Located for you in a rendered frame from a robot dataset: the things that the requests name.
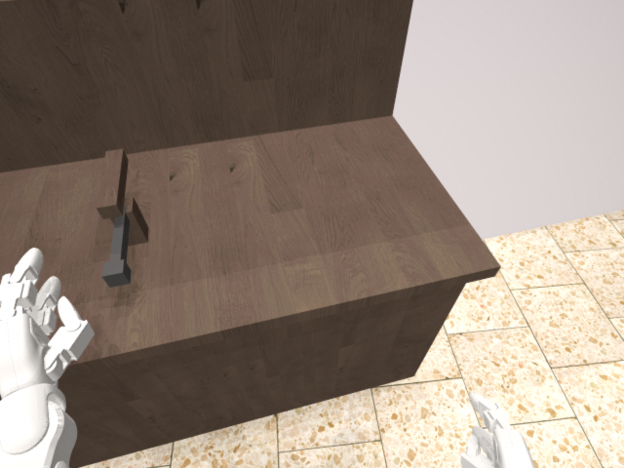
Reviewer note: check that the left robot hand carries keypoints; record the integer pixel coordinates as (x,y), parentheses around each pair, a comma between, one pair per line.
(26,319)

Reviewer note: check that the counter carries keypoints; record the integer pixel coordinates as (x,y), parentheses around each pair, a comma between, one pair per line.
(288,243)

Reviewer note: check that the right robot hand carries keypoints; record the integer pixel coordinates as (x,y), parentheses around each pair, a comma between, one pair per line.
(506,448)

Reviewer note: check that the robot left forearm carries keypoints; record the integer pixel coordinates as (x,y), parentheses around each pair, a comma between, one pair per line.
(35,430)

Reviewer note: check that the tap lever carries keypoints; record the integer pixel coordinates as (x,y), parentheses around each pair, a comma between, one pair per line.
(116,272)

